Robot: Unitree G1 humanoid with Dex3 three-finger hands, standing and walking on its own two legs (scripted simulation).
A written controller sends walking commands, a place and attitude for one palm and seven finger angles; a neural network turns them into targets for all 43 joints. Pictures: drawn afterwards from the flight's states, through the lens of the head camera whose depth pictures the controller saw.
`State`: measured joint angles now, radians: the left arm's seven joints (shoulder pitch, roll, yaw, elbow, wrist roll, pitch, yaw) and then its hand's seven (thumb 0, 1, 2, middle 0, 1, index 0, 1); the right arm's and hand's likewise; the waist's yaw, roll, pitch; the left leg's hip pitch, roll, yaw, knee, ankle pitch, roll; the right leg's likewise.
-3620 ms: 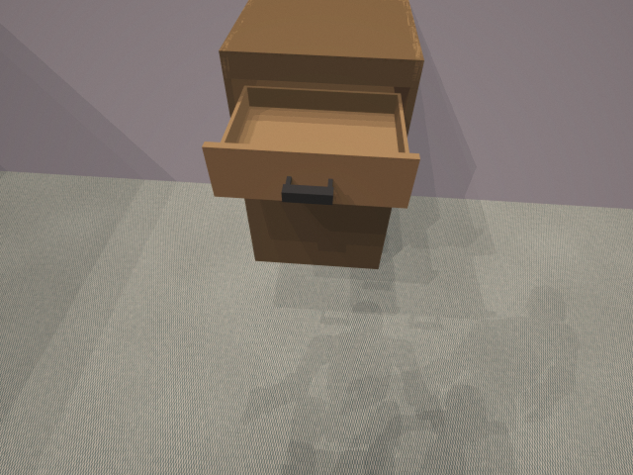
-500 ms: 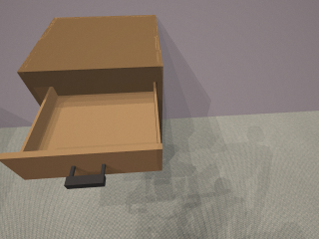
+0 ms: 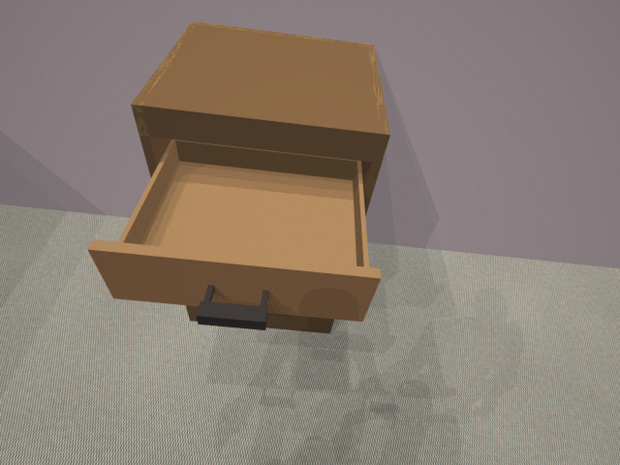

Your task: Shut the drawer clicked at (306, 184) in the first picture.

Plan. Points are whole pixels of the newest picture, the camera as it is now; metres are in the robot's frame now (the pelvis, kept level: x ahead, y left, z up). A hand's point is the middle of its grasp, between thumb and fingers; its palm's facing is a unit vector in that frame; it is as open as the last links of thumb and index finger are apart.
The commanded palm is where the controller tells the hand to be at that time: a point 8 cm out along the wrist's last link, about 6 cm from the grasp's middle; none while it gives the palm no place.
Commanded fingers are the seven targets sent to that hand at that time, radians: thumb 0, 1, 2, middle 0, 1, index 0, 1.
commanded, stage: come to a stop and stand still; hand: left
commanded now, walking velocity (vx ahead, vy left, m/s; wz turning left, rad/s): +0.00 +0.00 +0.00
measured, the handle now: (235, 304) +0.36 +0.15 -0.07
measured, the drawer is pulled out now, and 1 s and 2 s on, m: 0.30 0.30 0.30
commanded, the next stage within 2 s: look again from close up in 1.18 s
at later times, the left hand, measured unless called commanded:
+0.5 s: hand out of the picture -0.08 +0.16 -0.17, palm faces +0.02 -0.99 -0.17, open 7.4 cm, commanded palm none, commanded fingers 0.00 0.90 0.90 -0.20 -0.30 -0.20 -0.30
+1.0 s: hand out of the picture -0.07 +0.13 -0.17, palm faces +0.05 -0.99 -0.15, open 7.4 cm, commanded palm none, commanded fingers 0.00 0.90 0.90 -0.20 -0.30 -0.20 -0.30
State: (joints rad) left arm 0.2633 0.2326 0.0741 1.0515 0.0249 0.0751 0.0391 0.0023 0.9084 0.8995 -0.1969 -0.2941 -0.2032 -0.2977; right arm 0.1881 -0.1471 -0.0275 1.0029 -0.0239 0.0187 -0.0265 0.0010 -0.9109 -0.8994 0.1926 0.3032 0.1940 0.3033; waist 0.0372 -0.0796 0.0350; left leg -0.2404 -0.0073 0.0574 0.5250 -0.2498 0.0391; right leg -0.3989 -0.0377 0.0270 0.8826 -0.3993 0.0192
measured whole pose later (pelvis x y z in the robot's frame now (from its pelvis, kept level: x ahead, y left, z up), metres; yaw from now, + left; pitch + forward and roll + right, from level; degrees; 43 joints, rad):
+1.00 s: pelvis -0.02 -0.02 +0.01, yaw -1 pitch -1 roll +1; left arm 0.39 0.08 -0.01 1.16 0.00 -0.01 0.06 0.00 0.91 0.90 -0.20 -0.29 -0.20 -0.30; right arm 0.31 -0.08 0.01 1.18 -0.01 0.00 -0.05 0.01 -0.92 -0.90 0.20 0.30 0.20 0.30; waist 0.00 -0.01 0.01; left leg -0.24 0.00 0.07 0.41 -0.15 0.01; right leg -0.06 0.04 -0.04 0.40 -0.33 -0.06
